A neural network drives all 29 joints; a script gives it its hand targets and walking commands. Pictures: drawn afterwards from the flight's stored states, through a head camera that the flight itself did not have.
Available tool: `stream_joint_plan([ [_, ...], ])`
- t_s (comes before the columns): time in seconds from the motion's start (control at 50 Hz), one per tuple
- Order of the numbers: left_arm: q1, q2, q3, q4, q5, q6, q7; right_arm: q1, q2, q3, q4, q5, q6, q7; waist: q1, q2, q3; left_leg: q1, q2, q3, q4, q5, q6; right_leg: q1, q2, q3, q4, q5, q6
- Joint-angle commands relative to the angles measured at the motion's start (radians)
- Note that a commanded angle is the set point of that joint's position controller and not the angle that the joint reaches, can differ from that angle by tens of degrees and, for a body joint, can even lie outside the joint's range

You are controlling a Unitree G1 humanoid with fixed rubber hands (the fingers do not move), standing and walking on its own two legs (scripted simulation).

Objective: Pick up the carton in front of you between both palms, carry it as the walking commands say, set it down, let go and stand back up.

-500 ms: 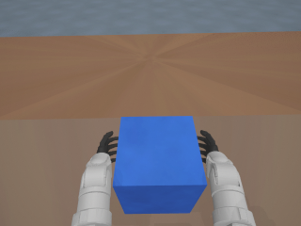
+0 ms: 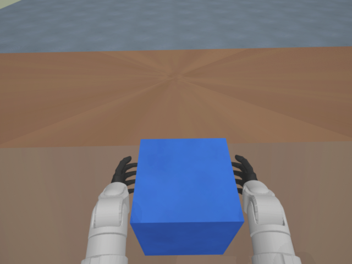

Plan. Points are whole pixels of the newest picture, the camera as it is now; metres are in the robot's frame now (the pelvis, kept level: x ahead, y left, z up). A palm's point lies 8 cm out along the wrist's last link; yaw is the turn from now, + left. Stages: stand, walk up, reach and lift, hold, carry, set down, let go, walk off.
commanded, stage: hold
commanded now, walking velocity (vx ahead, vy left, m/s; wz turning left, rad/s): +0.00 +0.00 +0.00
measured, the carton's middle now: (183, 199) +0.29 +0.00 -0.03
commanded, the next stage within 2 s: carry in 0.96 s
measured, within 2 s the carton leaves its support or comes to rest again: neither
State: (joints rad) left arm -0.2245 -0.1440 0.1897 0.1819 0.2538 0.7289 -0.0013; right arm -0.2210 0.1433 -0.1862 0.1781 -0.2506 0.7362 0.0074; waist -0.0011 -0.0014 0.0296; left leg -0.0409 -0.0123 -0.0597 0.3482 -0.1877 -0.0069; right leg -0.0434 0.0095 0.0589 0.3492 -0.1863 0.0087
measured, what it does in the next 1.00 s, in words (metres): stands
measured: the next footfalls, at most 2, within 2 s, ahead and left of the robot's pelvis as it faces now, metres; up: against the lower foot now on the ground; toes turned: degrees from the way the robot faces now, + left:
right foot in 1.46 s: +0.20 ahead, -0.08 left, +0.00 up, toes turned -9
left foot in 1.84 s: +0.56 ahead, +0.13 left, +0.00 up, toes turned +13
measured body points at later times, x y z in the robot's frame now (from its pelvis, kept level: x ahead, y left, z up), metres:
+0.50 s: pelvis -0.01 +0.00 +0.00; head -0.05 +0.00 +0.45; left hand +0.29 +0.15 +0.04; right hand +0.29 -0.15 +0.04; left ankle +0.01 +0.13 -0.75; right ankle +0.01 -0.13 -0.75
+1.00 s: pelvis +0.00 +0.00 +0.00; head -0.04 +0.00 +0.45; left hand +0.30 +0.15 +0.04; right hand +0.29 -0.15 +0.04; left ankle +0.01 +0.13 -0.75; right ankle +0.01 -0.13 -0.75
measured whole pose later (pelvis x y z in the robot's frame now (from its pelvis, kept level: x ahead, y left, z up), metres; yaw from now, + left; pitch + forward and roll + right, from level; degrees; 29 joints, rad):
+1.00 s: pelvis +0.00 +0.00 +0.00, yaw +0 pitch -5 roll +0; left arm -0.24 -0.15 0.20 0.18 0.26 0.78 -0.01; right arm -0.23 0.15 -0.19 0.17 -0.25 0.78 0.01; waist 0.00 0.00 -0.01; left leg -0.10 -0.01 -0.06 0.41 -0.22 -0.01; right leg -0.11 0.01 0.06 0.41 -0.22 0.01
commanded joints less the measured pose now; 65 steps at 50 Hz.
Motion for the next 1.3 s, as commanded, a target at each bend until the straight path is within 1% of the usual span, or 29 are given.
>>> stream_joint_plan([
  [0.0, -0.417, -0.875, -0.517, -0.048, -0.226, 0.0, -0.215, -0.43, 0.871, 0.516, -0.055, 0.228, -0.007, 0.206, 0.002, 0.002, -0.205, 0.052, -0.082, -0.017, -0.044, 0.195, 0.001, 0.05, 0.083, 0.016, -0.044, 0.188, -0.004],
  [0.04, -0.431, -0.863, -0.491, -0.024, -0.211, 0.008, -0.216, -0.444, 0.857, 0.488, -0.031, 0.212, 0.001, 0.208, 0.001, 0.001, -0.153, 0.028, -0.079, -0.012, -0.052, 0.115, 0.005, 0.025, 0.081, 0.012, -0.051, 0.111, -0.007],
  [0.08, -0.465, -0.871, -0.488, -0.018, -0.212, 0.008, -0.221, -0.477, 0.865, 0.485, -0.027, 0.211, 0.001, 0.213, 0.001, 0.001, -0.146, 0.018, -0.077, -0.009, -0.05, 0.075, 0.008, 0.014, 0.079, 0.008, -0.049, 0.072, -0.008],
  [0.18, -0.541, -0.9, -0.5, -0.012, -0.223, -0.002, -0.231, -0.552, 0.896, 0.498, -0.02, 0.221, -0.009, 0.224, 0.001, 0.003, -0.19, 0.016, -0.074, -0.008, -0.033, 0.052, 0.011, 0.014, 0.077, 0.006, -0.034, 0.051, -0.01],
  [0.32, -0.572, -0.902, -0.485, 0.027, -0.212, -0.005, -0.233, -0.582, 0.9, 0.483, 0.021, 0.21, -0.012, 0.224, 0.001, 0.002, -0.192, 0.006, -0.072, -0.004, -0.033, 0.013, 0.011, 0.006, 0.074, 0.003, -0.033, 0.016, -0.009],
  [0.46, -0.564, -0.903, -0.48, 0.031, -0.208, -0.004, -0.234, -0.573, 0.902, 0.481, 0.023, 0.207, -0.011, 0.223, 0.0, 0.001, -0.2, 0.019, -0.074, -0.004, -0.034, 0.049, 0.009, 0.017, 0.074, 0.001, -0.035, 0.052, -0.007],
  [0.72, -0.485, -0.894, -0.502, -0.028, -0.223, 0.003, -0.225, -0.494, 0.89, 0.501, -0.037, 0.224, -0.004, 0.215, 0.0, 0.003, -0.221, 0.05, -0.079, -0.01, -0.035, 0.166, 0.004, 0.05, 0.081, 0.007, -0.036, 0.164, -0.004],
  [0.92, -0.454, -0.888, -0.515, -0.056, -0.231, 0.006, -0.22, -0.466, 0.88, 0.513, -0.066, 0.231, -0.004, 0.211, 0.0, 0.004, -0.219, 0.053, -0.08, -0.015, -0.036, 0.187, 0.002, 0.051, 0.083, 0.009, -0.035, 0.18, -0.004],
  [0.94, -0.513, -0.898, -0.533, -0.052, -0.252, 0.014, -0.222, -0.517, 0.891, 0.525, -0.057, 0.246, 0.002, 0.211, 0.003, 0.018, -0.265, -0.052, 0.118, 0.012, 0.033, 0.051, 0.008, -0.054, -0.106, -0.021, 0.042, 0.031, -0.013],
  [0.96, -0.508, -0.896, -0.543, -0.05, -0.257, 0.018, -0.221, -0.514, 0.899, 0.538, -0.066, 0.254, 0.005, 0.211, 0.003, 0.02, -0.268, -0.095, 0.109, -0.022, 0.006, -0.181, 0.014, -0.092, -0.096, 0.0, 0.022, -0.186, -0.02],
  [0.98, -0.511, -0.901, -0.562, -0.074, -0.271, 0.021, -0.219, -0.526, 0.899, 0.558, -0.096, 0.271, 0.009, 0.209, 0.003, 0.018, -0.239, -0.157, 0.096, -0.03, -0.015, -0.403, 0.018, -0.157, -0.082, 0.007, 0.003, -0.394, -0.023],
  [1.0, -0.531, -0.907, -0.582, -0.104, -0.284, 0.026, -0.216, -0.542, 0.903, 0.579, -0.12, 0.286, 0.016, 0.206, 0.001, 0.012, -0.209, -0.202, 0.093, -0.037, -0.02, -0.52, 0.021, -0.202, -0.077, 0.016, 0.001, -0.501, -0.025],
  [1.02, -0.546, -0.911, -0.6, -0.129, -0.295, 0.034, -0.211, -0.556, 0.904, 0.596, -0.142, 0.296, 0.024, 0.201, 0.001, 0.016, -0.195, -0.224, 0.101, -0.043, -0.009, -0.506, 0.025, -0.219, -0.081, 0.015, 0.016, -0.484, -0.029],
  [1.06, -0.533, -0.92, -0.641, -0.17, -0.323, 0.059, -0.199, -0.549, 0.908, 0.636, -0.188, 0.32, 0.051, 0.187, 0.004, 0.013, -0.263, -0.211, 0.102, -0.028, 0.03, -0.362, 0.029, -0.197, -0.089, 0.004, 0.045, -0.342, -0.039],
  [1.08, -0.526, -0.918, -0.664, -0.197, -0.337, 0.078, -0.191, -0.535, 0.905, 0.657, -0.216, 0.331, 0.07, 0.179, 0.002, 0.004, -0.305, -0.208, 0.102, -0.026, 0.054, -0.327, 0.033, -0.179, -0.098, 0.013, 0.053, -0.314, -0.046],
  [1.1, -0.517, -0.913, -0.682, -0.225, -0.348, 0.101, -0.182, -0.527, 0.898, 0.675, -0.245, 0.341, 0.093, 0.171, 0.002, -0.011, -0.325, -0.223, 0.1, -0.026, 0.081, -0.341, 0.035, -0.175, -0.114, 0.04, 0.048, -0.343, -0.057],
  [1.12, -0.507, -0.901, -0.695, -0.253, -0.357, 0.127, -0.172, -0.524, 0.887, 0.689, -0.273, 0.35, 0.12, 0.162, 0.004, -0.032, -0.319, -0.257, 0.093, -0.018, 0.115, -0.373, 0.034, -0.179, -0.134, 0.078, 0.029, -0.402, -0.07],
  [1.14, -0.494, -0.883, -0.701, -0.278, -0.364, 0.154, -0.16, -0.52, 0.872, 0.7, -0.297, 0.359, 0.148, 0.152, 0.007, -0.061, -0.298, -0.309, 0.079, 0.003, 0.158, -0.382, 0.028, -0.173, -0.16, 0.123, 0.0, -0.452, -0.086],
  [1.16, -0.479, -0.866, -0.701, -0.292, -0.373, 0.184, -0.149, -0.513, 0.86, 0.705, -0.312, 0.37, 0.178, 0.142, 0.011, -0.099, -0.277, -0.365, 0.056, 0.047, 0.216, -0.345, 0.019, -0.15, -0.193, 0.177, -0.041, -0.473, -0.104],
  [1.18, -0.46, -0.844, -0.701, -0.31, -0.377, 0.213, -0.134, -0.502, 0.843, 0.713, -0.332, 0.383, 0.208, 0.133, 0.01, -0.152, -0.258, -0.395, 0.025, 0.111, 0.238, -0.275, 0.01, -0.127, -0.233, 0.228, -0.071, -0.443, -0.129],
  [1.2, -0.442, -0.831, -0.705, -0.334, -0.38, 0.24, -0.118, -0.494, 0.829, 0.726, -0.36, 0.401, 0.236, 0.123, 0.008, -0.163, -0.236, -0.387, 0.028, 0.131, 0.173, -0.234, 0.013, -0.135, -0.245, 0.233, -0.054, -0.362, -0.146],
  [1.22, -0.429, -0.818, -0.714, -0.369, -0.388, 0.268, -0.104, -0.483, 0.822, 0.741, -0.392, 0.42, 0.262, 0.111, 0.008, -0.136, -0.24, -0.331, 0.033, 0.134, 0.125, -0.207, 0.014, -0.155, -0.223, 0.176, -0.007, -0.265, -0.138],
  [1.24, -0.412, -0.815, -0.725, -0.403, -0.4, 0.293, -0.09, -0.462, 0.818, 0.75, -0.422, 0.437, 0.287, 0.1, 0.005, -0.084, -0.253, -0.229, 0.038, 0.124, 0.09, -0.185, 0.014, -0.211, -0.178, 0.082, 0.087, -0.129, -0.113],
  [1.26, -0.388, -0.811, -0.737, -0.444, -0.414, 0.318, -0.08, -0.415, 0.814, 0.755, -0.44, 0.45, 0.309, 0.087, -0.005, 0.02, -0.279, -0.094, 0.093, 0.042, 0.071, -0.133, 0.037, -0.313, -0.117, -0.046, 0.261, 0.014, -0.07],
  [1.28, -0.379, -0.812, -0.751, -0.487, -0.434, 0.344, -0.074, -0.355, 0.808, 0.75, -0.448, 0.452, 0.328, 0.075, -0.023, 0.218, -0.322, 0.103, 0.217, -0.142, 0.06, 0.11, 0.104, -0.513, -0.054, -0.161, 0.476, 0.041, -0.013],
])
